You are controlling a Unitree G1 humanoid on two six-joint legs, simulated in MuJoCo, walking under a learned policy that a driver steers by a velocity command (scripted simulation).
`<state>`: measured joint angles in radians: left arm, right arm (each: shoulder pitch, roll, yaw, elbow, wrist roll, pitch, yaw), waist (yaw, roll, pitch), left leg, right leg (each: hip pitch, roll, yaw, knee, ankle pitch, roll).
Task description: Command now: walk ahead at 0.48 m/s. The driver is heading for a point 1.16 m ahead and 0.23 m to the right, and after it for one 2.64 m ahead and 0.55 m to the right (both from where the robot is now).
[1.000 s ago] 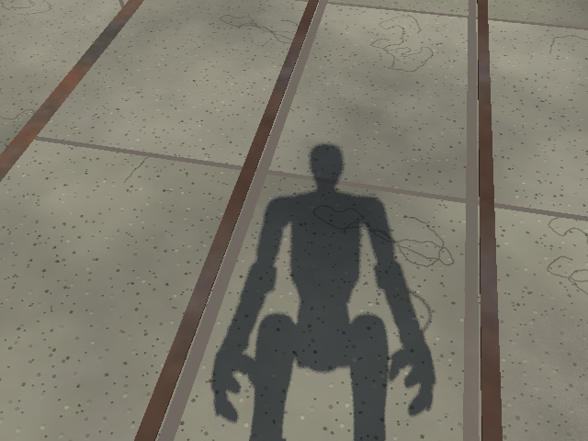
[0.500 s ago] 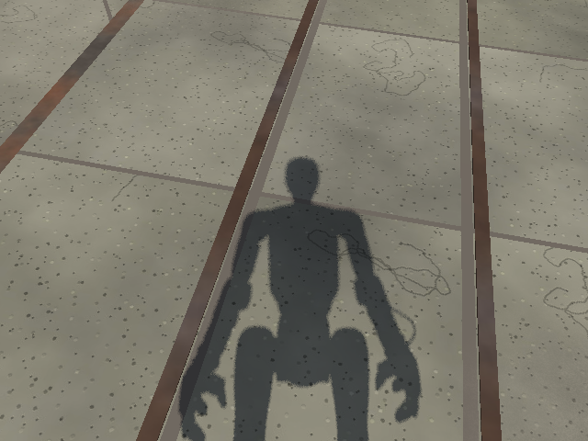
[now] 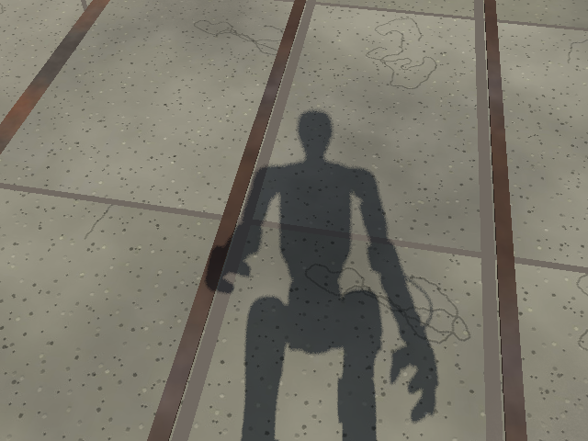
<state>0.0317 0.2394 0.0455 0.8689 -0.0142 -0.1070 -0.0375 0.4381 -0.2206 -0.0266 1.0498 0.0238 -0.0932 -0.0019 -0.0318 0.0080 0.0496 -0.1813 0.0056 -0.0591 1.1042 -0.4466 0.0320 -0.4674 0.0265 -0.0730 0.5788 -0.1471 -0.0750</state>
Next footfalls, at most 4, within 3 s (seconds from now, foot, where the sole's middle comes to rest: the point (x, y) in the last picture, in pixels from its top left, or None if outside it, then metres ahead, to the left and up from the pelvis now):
0.46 left None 0.45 0.15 -0.76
1.00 right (368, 341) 0.67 -0.16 -0.76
1.54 left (339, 215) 1.06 -0.13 -0.76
2.04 right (422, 160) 1.27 -0.40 -0.76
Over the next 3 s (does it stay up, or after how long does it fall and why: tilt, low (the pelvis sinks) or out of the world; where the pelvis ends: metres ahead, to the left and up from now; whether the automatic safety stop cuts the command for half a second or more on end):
stays up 1.64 -0.32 0.02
